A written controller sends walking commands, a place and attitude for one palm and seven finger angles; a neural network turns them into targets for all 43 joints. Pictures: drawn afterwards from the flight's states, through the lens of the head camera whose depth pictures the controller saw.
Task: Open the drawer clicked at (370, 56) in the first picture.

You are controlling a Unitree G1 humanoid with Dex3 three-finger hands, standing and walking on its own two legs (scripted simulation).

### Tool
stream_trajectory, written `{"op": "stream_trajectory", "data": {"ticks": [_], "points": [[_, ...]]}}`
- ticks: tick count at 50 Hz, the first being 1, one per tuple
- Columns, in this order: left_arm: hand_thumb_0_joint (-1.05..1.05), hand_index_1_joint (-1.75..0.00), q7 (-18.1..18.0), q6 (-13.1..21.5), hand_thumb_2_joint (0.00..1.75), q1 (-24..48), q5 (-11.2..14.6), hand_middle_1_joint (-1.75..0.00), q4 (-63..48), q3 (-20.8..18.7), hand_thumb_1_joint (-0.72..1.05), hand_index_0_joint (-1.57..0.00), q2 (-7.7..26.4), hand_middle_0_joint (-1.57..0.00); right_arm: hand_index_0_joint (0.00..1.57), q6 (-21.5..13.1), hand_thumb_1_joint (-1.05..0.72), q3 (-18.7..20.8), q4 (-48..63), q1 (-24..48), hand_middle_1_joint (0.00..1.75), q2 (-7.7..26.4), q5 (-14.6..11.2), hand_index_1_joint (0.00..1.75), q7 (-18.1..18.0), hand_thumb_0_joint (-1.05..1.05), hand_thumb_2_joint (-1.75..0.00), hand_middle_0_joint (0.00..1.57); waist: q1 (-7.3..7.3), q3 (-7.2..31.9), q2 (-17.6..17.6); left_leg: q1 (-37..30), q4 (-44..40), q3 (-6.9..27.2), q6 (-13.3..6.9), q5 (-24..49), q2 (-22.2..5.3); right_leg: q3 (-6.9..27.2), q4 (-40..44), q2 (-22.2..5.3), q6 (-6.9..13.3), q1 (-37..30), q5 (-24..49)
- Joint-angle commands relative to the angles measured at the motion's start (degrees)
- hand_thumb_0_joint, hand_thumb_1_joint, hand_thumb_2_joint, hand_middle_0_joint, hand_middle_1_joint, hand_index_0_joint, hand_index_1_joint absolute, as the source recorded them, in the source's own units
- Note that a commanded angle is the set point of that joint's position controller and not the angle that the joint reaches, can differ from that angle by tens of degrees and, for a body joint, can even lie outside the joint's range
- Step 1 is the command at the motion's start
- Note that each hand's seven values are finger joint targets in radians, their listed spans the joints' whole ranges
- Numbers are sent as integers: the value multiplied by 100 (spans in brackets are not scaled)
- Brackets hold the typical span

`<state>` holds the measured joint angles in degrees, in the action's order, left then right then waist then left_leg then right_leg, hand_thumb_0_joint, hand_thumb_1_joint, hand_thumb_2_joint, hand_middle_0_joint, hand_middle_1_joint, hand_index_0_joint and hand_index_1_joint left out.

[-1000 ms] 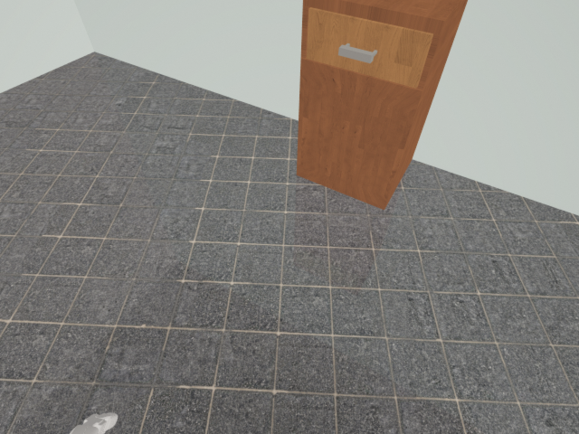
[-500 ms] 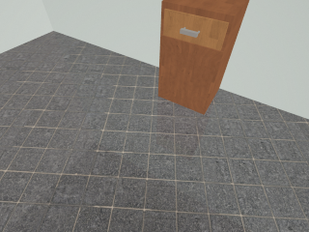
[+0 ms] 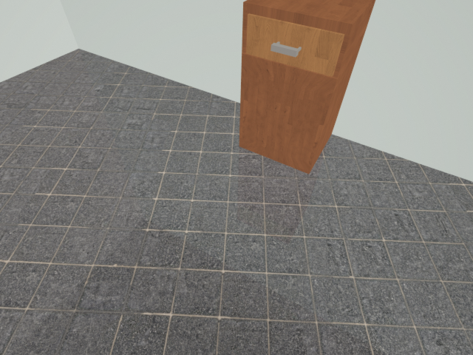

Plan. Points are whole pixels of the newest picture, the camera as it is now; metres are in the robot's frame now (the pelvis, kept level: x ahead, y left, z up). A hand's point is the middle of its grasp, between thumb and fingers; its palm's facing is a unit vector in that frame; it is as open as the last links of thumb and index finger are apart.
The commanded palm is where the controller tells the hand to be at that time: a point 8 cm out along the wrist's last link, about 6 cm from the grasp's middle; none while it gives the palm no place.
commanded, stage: look at it before walking up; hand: left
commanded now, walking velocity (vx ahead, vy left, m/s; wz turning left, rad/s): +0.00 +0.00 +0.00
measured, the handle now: (286, 47) +1.34 -0.16 -0.06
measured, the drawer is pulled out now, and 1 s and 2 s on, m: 0.00 0.00 0.00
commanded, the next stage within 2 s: walk to a spot facing it in 0.54 s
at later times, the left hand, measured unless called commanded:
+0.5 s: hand out of the picture +0.08 +0.25 -0.16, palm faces -0.04 -0.94 -0.33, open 7.4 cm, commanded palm none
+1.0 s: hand out of the picture +0.02 +0.21 -0.20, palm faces +0.04 -0.99 -0.16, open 7.4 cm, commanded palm none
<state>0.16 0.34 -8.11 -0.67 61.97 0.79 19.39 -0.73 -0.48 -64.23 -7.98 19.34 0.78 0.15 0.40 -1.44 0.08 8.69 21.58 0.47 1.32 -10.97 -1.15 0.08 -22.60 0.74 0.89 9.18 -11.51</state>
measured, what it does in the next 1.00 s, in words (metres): shifts its weight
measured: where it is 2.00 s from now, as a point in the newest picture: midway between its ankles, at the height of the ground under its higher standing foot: (234, 307)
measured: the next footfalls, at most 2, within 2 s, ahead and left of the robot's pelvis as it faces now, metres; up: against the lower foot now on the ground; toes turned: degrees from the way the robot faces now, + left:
right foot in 1.34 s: +0.37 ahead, -0.11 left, +0.00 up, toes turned -5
left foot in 1.76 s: +0.46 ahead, +0.15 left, +0.00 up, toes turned +20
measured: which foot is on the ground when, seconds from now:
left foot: down 0.00-1.00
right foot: down 0.00-0.96, up 0.98-1.00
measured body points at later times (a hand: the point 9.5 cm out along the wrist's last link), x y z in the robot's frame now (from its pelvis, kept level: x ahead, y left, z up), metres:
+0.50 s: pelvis +0.01 +0.01 +0.00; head +0.01 +0.01 +0.45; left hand +0.08 +0.30 -0.13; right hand +0.08 -0.29 -0.13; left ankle +0.01 +0.14 -0.74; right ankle +0.01 -0.11 -0.74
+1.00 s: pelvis +0.07 +0.03 -0.02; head +0.06 +0.05 +0.43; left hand +0.02 +0.27 -0.18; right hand +0.06 -0.21 -0.16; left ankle +0.02 +0.13 -0.75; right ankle +0.01 -0.10 -0.72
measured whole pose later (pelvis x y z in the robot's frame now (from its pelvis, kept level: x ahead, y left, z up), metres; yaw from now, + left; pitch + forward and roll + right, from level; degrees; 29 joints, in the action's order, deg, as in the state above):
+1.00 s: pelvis +0.07 +0.03 -0.02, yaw +1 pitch -1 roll +0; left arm 0.3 -0.4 -22.0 -1.2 64.1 -0.7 11.9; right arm -2.6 0.2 -63.9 -19.7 10.6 1.6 0.2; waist 0.1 0.8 2.4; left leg 9.6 32.6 -4.2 -1.6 -21.9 -0.5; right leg -1.6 -43.4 -1.7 1.0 12.8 -26.3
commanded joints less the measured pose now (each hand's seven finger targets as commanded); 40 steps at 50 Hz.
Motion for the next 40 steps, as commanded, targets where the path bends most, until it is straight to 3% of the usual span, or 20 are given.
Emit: {"op": "stream_trajectory", "data": {"ticks": [1, 32, 34, 35, 37, 39, 40], "points": [[0, -30, -78, 129, 90, 248, 1, -30, -377, -274, 90, -20, 1207, -20, 20, -116, -90, 249, 394, 267, 30, 1156, -24, 30, -74, 0, -90, 20, -42, 190, 48, -11, -344, 489, -269, 258, -537, 729, 529, -738, 113, 136, 72], [0, -30, -83, 137, 90, 220, -1, -30, -318, -262, 90, -20, 1215, -20, 20, -134, -90, 245, 409, 419, 30, 1210, -40, 30, -87, 0, -90, 20, -50, 377, -62, -284, -406, 495, -274, 850, -590, 606, 447, -754, 81, -123, 843], [0, -30, -109, 20, 90, -218, -2, -30, -130, -106, 90, -20, 477, -20, 20, -18, -90, 60, 239, 15, 30, 433, 4, 30, -47, 0, -90, 20, -55, 397, 59, -184, -303, 381, -176, -1, -497, 551, 450, -723, -29, -117, -254], [0, -30, -95, -13, 90, -371, -29, -30, -103, -114, 90, -20, 474, -20, 20, 24, -90, 71, 219, -115, 30, 404, 23, 30, -34, 0, -90, 20, -76, 308, 112, -58, -214, 359, -196, -644, -435, 601, 463, -693, -6, 8, -1007], [0, -30, -34, -54, 90, -539, -62, -30, -139, -183, 90, -20, 561, -20, 20, 64, -90, 102, 265, -188, 30, 401, 62, 30, -12, 0, -90, 20, -124, -291, 250, 623, -96, 353, -242, -1774, -281, 862, 630, -720, 105, 305, -2152], [0, -30, -6, -40, 90, -794, -67, -30, -169, -259, 90, -20, 632, -20, 20, 48, -90, 117, 360, -272, 30, 309, 75, 30, -4, 0, -90, 20, -184, -560, 563, 1152, 470, 131, -230, -1804, -71, 1211, 794, -937, 307, 255, -2586], [0, -30, -13, -17, 90, -982, -57, -30, -165, -303, 90, -20, 683, -20, 20, 27, -90, 121, 407, -353, 30, 232, 71, 30, -4, 0, -90, 20, -211, -489, 682, 1352, 882, -37, -230, -1643, -12, 1440, 914, -1155, 463, 31, -2725]]}}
